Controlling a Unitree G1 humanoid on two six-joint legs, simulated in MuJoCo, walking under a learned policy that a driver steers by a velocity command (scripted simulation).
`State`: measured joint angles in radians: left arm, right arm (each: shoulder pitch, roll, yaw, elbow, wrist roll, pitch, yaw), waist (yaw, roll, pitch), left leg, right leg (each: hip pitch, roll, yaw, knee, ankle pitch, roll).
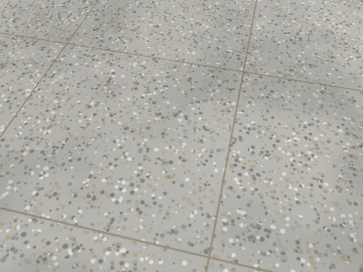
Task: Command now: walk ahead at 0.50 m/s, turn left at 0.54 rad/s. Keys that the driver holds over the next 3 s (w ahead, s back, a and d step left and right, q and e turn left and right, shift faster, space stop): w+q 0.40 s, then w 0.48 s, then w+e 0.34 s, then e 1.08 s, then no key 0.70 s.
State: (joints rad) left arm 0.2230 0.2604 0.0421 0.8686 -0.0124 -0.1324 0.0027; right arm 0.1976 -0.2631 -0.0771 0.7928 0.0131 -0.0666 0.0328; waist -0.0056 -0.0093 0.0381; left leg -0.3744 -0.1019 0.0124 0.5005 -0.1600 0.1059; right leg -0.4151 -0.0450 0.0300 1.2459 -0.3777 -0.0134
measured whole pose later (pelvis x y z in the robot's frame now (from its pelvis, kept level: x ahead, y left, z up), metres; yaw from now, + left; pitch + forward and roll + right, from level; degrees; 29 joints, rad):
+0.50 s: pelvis +0.28 -0.03 +0.01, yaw +17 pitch +2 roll -1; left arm 0.18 0.25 0.06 0.74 0.01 -0.12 -0.01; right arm 0.31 -0.29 -0.07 0.74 0.02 -0.04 -0.01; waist 0.00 0.04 0.00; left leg -0.46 -0.02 -0.09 1.20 -0.38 0.03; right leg -0.32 0.03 -0.03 0.46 -0.17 -0.03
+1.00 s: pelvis +0.50 +0.10 +0.01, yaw +19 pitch +2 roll +0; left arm 0.29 0.30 0.05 0.85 -0.03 -0.08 -0.01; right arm 0.21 -0.25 -0.05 0.71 0.00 -0.08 0.03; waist 0.01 -0.04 0.01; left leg -0.30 -0.02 0.06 0.45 -0.18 0.05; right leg -0.48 -0.07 0.02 1.14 -0.35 -0.02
